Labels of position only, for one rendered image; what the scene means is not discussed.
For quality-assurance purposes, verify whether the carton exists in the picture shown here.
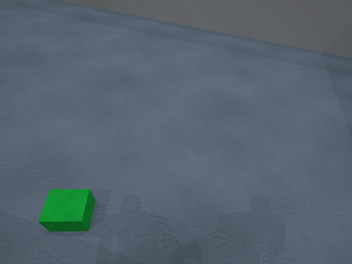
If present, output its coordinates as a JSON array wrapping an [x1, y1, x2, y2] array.
[[38, 189, 95, 232]]

